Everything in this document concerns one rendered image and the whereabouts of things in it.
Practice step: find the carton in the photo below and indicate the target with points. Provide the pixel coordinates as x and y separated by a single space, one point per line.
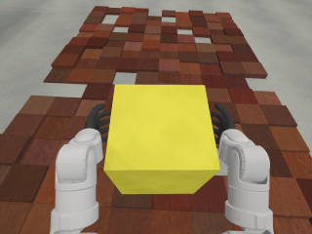
160 140

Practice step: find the left robot hand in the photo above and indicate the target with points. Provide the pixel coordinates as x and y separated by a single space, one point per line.
94 123

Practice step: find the robot left forearm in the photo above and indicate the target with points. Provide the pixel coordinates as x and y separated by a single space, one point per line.
76 205

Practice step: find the robot right forearm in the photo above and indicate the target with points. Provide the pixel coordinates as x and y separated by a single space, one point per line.
248 179

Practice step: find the right robot hand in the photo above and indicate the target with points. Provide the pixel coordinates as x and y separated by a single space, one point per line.
225 121

